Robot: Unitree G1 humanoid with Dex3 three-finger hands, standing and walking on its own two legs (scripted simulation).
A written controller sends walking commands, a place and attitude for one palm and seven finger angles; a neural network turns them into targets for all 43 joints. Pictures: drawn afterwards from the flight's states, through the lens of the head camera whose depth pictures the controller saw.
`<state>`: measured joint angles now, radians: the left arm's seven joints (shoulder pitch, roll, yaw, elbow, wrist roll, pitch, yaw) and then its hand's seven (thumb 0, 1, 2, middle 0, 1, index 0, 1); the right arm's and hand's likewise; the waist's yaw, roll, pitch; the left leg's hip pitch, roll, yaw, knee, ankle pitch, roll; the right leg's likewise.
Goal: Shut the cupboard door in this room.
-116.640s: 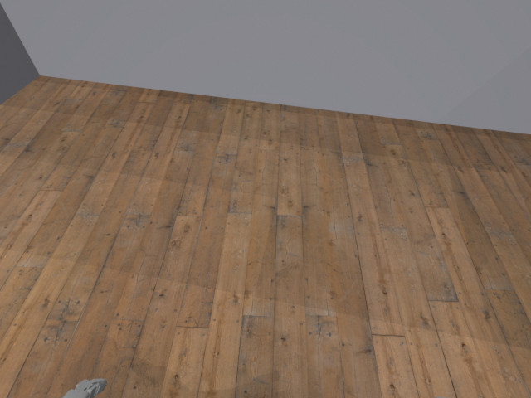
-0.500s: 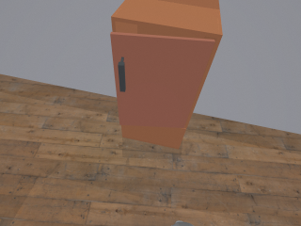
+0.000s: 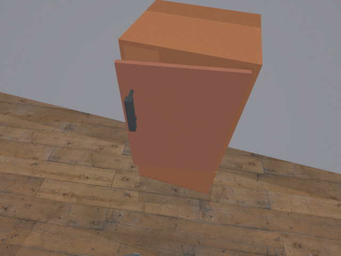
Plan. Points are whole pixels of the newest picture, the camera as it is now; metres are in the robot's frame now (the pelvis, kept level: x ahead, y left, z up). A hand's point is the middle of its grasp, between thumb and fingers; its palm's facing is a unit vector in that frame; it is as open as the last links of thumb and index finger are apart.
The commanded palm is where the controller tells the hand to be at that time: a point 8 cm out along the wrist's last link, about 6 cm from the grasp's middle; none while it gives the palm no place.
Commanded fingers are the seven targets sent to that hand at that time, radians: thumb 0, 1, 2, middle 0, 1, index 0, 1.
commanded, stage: take the last steps up to it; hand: left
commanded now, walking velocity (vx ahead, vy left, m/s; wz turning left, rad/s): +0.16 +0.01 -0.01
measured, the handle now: (132, 110) +0.57 +0.18 -0.04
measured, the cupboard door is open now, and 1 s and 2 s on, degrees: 11 11 11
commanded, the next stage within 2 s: come to a stop and stand still in 0.04 s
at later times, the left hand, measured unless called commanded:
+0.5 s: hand (113, 252) +0.16 +0.16 -0.17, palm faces +0.02 -0.97 -0.23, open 7.3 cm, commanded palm none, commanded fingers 0.00 0.90 0.90 -0.20 -0.30 -0.20 -0.30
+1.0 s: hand out of the picture +0.13 +0.22 -0.17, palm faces -0.02 -0.95 -0.30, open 7.4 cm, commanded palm none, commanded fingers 0.00 0.90 0.90 -0.20 -0.30 -0.20 -0.30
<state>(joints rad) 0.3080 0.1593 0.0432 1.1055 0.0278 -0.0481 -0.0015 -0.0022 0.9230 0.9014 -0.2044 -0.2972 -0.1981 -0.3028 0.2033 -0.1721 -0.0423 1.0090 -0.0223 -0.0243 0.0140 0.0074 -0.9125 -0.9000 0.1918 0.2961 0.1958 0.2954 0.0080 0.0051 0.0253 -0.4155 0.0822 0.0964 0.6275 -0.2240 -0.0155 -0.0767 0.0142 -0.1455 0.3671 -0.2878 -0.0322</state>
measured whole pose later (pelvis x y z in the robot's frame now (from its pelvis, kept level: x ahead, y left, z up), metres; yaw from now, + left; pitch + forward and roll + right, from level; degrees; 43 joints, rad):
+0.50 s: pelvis +0.11 -0.02 +0.00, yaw +0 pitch +0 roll +1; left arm 0.17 0.18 0.03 1.05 0.02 0.01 0.03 0.01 0.92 0.90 -0.21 -0.30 -0.20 -0.30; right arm 0.22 -0.18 -0.04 1.06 0.00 0.04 -0.02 0.01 -0.91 -0.90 0.20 0.30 0.20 0.30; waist -0.01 0.01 0.06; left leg -0.23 0.05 0.08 0.54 -0.28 -0.04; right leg -0.25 -0.02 -0.04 0.53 -0.28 -0.02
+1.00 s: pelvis +0.08 +0.02 -0.01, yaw -2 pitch -2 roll +1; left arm 0.25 0.20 0.00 1.00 0.03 0.03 0.03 0.01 0.91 0.90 -0.20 -0.30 -0.20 -0.30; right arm 0.22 -0.19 -0.02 0.91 -0.01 0.01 -0.01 0.00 -0.94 -0.90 0.20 0.30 0.20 0.30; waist 0.01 0.05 0.03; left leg -0.25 0.00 0.11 0.56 -0.28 0.04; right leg -0.28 -0.06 0.05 0.58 -0.29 0.03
